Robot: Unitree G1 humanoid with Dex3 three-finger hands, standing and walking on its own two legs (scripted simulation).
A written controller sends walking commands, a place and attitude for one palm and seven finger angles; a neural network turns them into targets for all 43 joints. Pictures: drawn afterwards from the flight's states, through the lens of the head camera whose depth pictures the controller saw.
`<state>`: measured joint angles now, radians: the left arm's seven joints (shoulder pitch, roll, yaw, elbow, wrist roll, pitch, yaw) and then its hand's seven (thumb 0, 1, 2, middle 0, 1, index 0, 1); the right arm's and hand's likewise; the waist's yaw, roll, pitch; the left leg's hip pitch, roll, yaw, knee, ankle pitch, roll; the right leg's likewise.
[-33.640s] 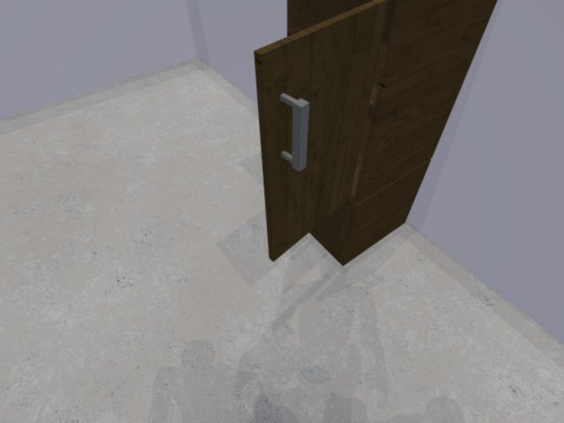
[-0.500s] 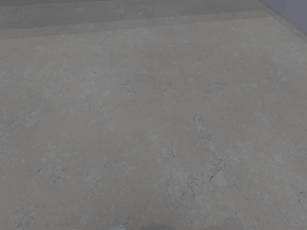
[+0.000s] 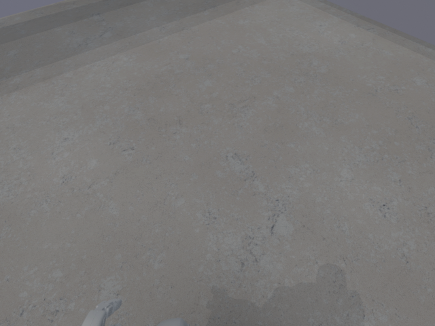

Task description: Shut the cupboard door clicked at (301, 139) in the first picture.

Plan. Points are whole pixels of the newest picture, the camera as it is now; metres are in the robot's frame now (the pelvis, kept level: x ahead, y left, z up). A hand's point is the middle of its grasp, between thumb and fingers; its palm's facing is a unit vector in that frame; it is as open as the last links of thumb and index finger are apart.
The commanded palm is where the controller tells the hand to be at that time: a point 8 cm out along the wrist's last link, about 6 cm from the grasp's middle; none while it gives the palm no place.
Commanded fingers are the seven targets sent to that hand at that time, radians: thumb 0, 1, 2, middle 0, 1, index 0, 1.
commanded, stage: turn to face it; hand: left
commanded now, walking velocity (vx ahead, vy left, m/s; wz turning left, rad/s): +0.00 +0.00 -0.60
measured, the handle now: out of the picture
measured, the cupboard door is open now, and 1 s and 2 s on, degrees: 59 59 59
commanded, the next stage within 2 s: none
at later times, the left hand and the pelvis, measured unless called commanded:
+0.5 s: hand (114, 317) +0.16 +0.24 -0.16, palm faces -0.22 -0.96 -0.19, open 7.4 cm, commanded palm none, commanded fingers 0.00 0.90 0.90 -0.20 -0.30 -0.20 -0.30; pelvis +0.03 +0.05 +0.02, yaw -16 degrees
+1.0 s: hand (171, 292) +0.20 +0.12 -0.14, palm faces -0.54 -0.80 -0.24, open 7.4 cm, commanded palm none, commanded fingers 0.00 0.90 0.90 -0.20 -0.30 -0.20 -0.30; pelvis +0.02 +0.01 +0.01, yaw -34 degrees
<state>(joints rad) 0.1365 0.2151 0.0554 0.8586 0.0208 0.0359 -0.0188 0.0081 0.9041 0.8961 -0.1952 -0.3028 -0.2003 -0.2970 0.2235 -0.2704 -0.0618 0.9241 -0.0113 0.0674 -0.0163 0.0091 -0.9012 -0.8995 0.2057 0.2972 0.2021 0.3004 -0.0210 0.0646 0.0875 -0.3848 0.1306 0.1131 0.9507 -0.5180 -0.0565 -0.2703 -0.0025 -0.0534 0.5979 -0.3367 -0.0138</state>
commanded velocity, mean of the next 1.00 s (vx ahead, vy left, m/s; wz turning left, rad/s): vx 0.00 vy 0.00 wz -0.60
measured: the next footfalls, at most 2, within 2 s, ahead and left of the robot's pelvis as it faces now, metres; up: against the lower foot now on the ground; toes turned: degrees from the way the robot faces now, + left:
left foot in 0.30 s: +0.10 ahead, +0.13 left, +0.00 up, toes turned -7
right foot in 0.78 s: -0.01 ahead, -0.11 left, +0.00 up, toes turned -32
